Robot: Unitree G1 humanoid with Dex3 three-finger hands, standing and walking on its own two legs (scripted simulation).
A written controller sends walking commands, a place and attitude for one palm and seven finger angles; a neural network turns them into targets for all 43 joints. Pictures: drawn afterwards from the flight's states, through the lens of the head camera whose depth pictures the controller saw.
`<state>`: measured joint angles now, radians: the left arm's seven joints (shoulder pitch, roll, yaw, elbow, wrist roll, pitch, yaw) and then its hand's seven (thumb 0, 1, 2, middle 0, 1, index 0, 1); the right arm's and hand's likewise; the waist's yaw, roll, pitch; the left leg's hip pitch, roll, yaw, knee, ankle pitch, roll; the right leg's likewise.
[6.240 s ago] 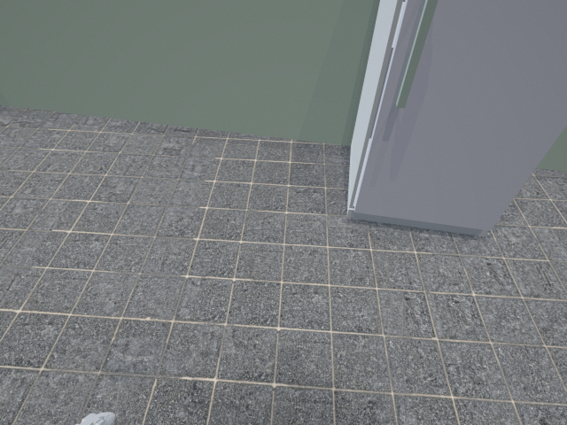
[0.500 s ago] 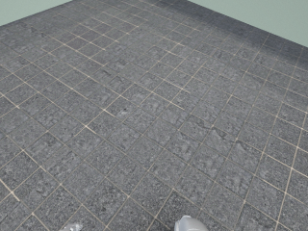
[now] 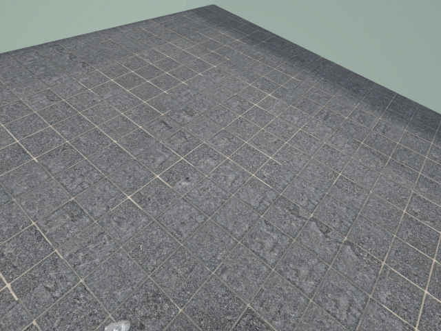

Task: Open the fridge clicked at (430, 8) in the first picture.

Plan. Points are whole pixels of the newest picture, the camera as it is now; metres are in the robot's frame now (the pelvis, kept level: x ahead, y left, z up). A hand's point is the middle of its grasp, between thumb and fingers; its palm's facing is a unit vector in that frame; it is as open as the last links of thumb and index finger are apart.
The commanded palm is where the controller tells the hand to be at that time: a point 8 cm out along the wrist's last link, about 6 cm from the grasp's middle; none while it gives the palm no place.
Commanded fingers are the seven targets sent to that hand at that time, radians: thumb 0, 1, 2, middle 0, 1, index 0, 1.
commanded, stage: turn to face it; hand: left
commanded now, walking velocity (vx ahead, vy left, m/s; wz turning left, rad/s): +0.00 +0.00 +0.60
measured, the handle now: out of the picture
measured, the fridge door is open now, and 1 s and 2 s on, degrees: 0 0 0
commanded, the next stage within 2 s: none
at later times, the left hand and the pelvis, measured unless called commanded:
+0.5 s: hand out of the picture +0.04 +0.20 -0.13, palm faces +0.27 -0.93 -0.26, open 7.4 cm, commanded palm none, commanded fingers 0.00 0.90 0.90 -0.20 -0.30 -0.20 -0.30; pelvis -0.03 -0.03 +0.02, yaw +14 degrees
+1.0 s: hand out of the picture -0.16 +0.13 -0.15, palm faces +0.58 -0.77 -0.25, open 7.4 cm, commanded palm none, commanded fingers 0.00 0.90 0.90 -0.20 -0.30 -0.20 -0.30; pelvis -0.07 -0.06 +0.01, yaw +34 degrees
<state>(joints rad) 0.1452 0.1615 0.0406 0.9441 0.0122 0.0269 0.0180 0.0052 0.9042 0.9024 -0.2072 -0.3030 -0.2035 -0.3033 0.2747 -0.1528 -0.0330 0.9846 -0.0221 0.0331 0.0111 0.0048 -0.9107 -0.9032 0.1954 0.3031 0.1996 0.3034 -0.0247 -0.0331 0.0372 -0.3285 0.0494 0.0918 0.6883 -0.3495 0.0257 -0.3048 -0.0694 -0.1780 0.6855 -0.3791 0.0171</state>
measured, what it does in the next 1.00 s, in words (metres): steps on the spot, turning left: right foot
